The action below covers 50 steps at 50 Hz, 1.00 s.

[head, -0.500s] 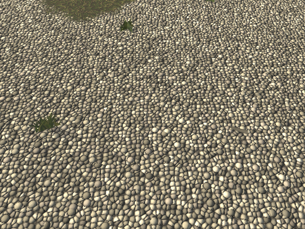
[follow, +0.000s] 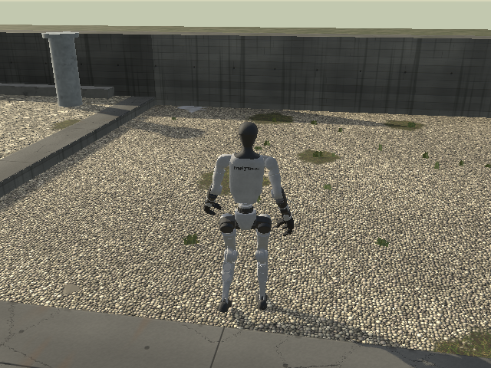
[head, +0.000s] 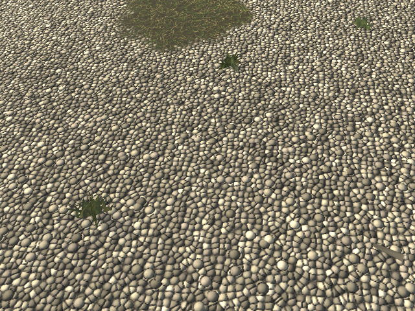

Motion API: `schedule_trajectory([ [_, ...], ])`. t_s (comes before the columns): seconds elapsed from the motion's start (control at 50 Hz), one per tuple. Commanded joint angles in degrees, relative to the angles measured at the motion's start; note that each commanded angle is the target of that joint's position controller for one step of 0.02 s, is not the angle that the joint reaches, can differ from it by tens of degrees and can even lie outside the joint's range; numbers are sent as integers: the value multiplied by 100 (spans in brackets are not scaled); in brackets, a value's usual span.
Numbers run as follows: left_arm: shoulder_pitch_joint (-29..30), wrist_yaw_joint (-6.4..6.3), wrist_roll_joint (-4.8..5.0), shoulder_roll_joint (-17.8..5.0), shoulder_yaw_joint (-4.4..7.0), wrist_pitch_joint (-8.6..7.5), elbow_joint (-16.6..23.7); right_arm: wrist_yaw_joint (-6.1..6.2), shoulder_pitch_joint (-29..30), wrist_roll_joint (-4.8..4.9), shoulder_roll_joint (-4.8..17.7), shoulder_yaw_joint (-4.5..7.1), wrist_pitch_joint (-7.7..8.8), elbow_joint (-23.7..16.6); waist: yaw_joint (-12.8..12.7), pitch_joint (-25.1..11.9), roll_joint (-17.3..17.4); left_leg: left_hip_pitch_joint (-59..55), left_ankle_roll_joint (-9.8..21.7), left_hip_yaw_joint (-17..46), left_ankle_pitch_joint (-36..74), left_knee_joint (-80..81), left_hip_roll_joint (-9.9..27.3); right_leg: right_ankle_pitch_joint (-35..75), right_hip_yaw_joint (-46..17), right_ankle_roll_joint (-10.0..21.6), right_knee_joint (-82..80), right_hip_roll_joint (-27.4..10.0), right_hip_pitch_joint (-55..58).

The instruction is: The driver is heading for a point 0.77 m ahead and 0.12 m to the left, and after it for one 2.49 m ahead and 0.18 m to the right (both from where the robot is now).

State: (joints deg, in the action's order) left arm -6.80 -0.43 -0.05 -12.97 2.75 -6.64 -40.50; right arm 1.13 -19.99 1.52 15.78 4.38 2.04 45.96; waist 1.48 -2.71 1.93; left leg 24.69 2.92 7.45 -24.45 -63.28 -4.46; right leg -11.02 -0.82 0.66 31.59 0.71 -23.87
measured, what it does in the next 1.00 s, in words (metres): walks ahead, turning left: left foot, then right foot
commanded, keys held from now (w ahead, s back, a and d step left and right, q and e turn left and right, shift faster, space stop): w+q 0.60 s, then w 0.06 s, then w+e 0.32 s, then e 0.02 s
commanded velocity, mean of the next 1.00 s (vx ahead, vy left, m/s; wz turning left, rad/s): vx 0.50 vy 0.00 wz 0.37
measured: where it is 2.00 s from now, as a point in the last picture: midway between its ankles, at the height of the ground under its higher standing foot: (162, 247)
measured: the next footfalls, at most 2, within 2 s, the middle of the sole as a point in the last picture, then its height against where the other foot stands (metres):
left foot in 0.42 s outside the picture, level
right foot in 0.94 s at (186, 259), level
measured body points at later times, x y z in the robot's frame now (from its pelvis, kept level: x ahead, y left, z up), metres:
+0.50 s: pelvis +0.24 +0.07 -0.01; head +0.29 +0.09 +0.44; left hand +0.20 +0.36 -0.14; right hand +0.52 -0.10 -0.09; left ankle +0.30 +0.17 -0.73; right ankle +0.12 -0.12 -0.64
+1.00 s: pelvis +0.54 +0.13 -0.01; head +0.58 +0.14 +0.44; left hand +0.64 +0.44 -0.09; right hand +0.68 -0.12 -0.14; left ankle +0.33 +0.18 -0.67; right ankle +0.66 +0.10 -0.73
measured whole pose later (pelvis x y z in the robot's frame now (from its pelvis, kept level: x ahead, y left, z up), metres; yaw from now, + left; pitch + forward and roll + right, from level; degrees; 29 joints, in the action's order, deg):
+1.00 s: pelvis +0.54 +0.13 -0.01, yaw +20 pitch +2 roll +0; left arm -5.0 2.9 1.0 -15.8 3.1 -5.6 -41.8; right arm 0.6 -18.7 -0.1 16.1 4.1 3.2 46.4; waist 1.9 1.6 0.5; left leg 9.2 1.4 3.2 -26.2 -52.8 -3.1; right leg -7.9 1.3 5.1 33.1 3.5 -27.9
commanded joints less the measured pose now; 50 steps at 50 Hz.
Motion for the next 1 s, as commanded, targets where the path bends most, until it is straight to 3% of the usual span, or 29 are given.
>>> schedule_trajectory([
  [0.02,-653,-23,-47,-640,232,72,5,-15,528,-52,545,157,51,-629,-395,152,-822,2476,-88,110,741,-546,762,-460,-2049,854,-1721,-1702,2172],
  [0.06,-497,6,-45,-574,225,50,-75,-57,473,-26,346,144,-22,-660,-217,239,-927,2051,-140,-86,963,-333,880,250,-1325,810,-2000,-1499,1644],
  [0.1,-545,12,-22,-688,276,-2,-188,-65,597,-55,254,138,-72,-746,-183,196,-795,2046,-189,-96,1356,-43,925,796,-848,878,-2159,-1509,1613],
  [0.16,-729,-43,6,-826,340,19,-395,-102,920,-43,147,98,-53,-872,-253,167,-660,2092,-236,-151,2053,741,937,1349,-257,860,-2200,-1521,1866],
  [0.24,-887,-84,40,-971,376,70,-558,-243,1623,-55,38,37,-6,-1061,-462,392,-615,1723,-178,-501,2810,1935,898,1343,367,754,-2218,-1498,1968],
  [0.3,-1116,-77,99,-1113,422,135,-706,-362,2080,-24,34,15,1,-1251,-585,592,-575,1694,-49,-712,2528,2421,863,1372,558,709,-2108,-1665,2378],
  [0.34,-1140,-77,136,-1227,459,199,-770,-424,2212,-13,98,33,-2,-1352,-539,653,-635,1555,110,-909,1986,2633,775,1972,717,619,-1841,-1763,2662],
  [0.38,-1095,-102,179,-1427,515,252,-778,-447,1923,-42,292,133,-11,-1351,-271,372,-821,720,355,-1292,1368,2750,414,4029,995,508,-1051,-1746,2761],
  [0.4,-1059,-117,194,-1489,525,292,-784,-443,1322,-37,469,245,-23,-1202,101,33,-801,-148,525,-1451,1373,3021,148,4857,1176,421,-175,-1634,2692],
  [0.42,-1068,-140,178,-1417,484,300,-768,-379,322,-20,821,437,-45,-901,576,-476,-616,-1747,754,-1364,1711,3314,-32,4664,1332,234,1120,-1410,1979],
  [0.44,-1149,-118,-22,-1016,336,245,-548,-245,-420,5,1418,608,-79,-752,709,-1041,413,-3814,1310,677,1517,3369,1218,1710,1341,-71,3186,-994,-120],
  [0.46,-1243,-30,-36,-585,132,6,-227,-253,-241,21,1715,567,5,-903,271,-1836,1410,-4978,2317,3904,487,4438,2378,-2192,225,-250,4780,111,-1934],
  [0.48,-628,61,172,-1069,254,-196,-143,-256,-394,-73,1185,411,39,-899,633,-1680,718,-4921,1997,3524,433,4693,2254,-1835,-498,-107,5021,-200,-2583],
  [0.5,-347,82,254,-1091,236,-270,-76,-247,-153,-75,897,328,84,-861,541,-1027,511,-4238,1753,2643,900,4657,2034,-1343,-415,18,4708,-421,-2670],
  [0.52,-335,29,130,-1018,233,-283,-134,-244,291,-60,770,282,111,-910,234,-569,-53,-3279,1555,1996,1486,4688,1771,-938,-403,10,4146,-662,-2288],
  [0.54,-342,-13,-3,-1087,290,-234,-168,-237,634,-66,568,211,133,-958,19,-315,-56,-2558,1441,1584,2041,4795,1580,-721,-402,-39,3658,-809,-1869],
  [0.56,-421,-5,-21,-1068,312,-156,-155,-220,798,-104,529,185,143,-1022,-147,-191,43,-2072,1435,1440,2354,4931,1463,-589,-415,-91,3474,-858,-1537],
  [0.62,-324,-1,-68,-846,275,12,-50,-134,736,-74,633,206,184,-944,-271,1,-9,-1409,1476,1013,2992,5108,1311,-191,-242,-337,2731,-774,-1380],
  [0.68,273,48,-84,-555,140,18,69,-58,545,-74,653,203,191,-781,-49,187,109,-1075,1173,364,3091,5139,984,1165,-73,-378,1221,-607,-1058],
  [0.72,609,124,-12,-465,78,-1,105,-67,286,-68,657,193,209,-646,180,245,225,-1031,1025,216,2613,5181,975,2029,21,-297,525,-470,-704],
  [0.78,973,185,101,-650,94,10,220,-92,-8,-63,726,192,247,-437,348,462,234,-1625,1007,396,2270,5184,1349,2107,-64,-83,137,-478,-955],
  [0.86,1169,329,115,-749,96,-1,413,-42,-211,-93,838,234,181,-200,324,604,157,-2841,846,345,3151,4775,1806,1102,-91,306,-80,-428,-1589],
  [0.9,700,358,118,-877,155,18,316,-12,-17,-119,926,253,132,-218,48,275,253,-2971,677,44,4827,4222,1716,597,161,490,-115,-127,-821],
  [0.92,94,341,98,-1019,247,36,149,0,110,-125,941,244,99,-250,-290,-132,200,-2864,567,-214,5838,3470,1517,675,368,629,-221,125,102],
  [0.94,-754,310,68,-1250,355,61,-58,27,198,-157,861,192,85,-341,-676,-690,13,-2254,371,-471,5762,2289,1253,1009,43,847,-172,-27,1469],
  [0.96,-1425,291,9,-1757,472,66,-74,6,-360,-248,489,63,165,-509,-577,-1534,-1030,-214,-70,-742,3415,123,565,898,-2217,1695,-173,-1329,3694],
  [0.98,-1692,318,174,-1539,427,103,-220,-63,-432,-249,319,-35,281,-442,-626,-1887,-1797,1276,-301,-339,-566,-1119,-132,-233,-4389,2238,-1173,-1948,4644],
  [1.0,-1377,293,174,-1270,324,136,-116,-125,4,-93,726,43,407,-590,-704,-1239,-1230,1939,-236,93,-456,-1510,200,-548,-4167,1961,-1393,-1886,4301],
])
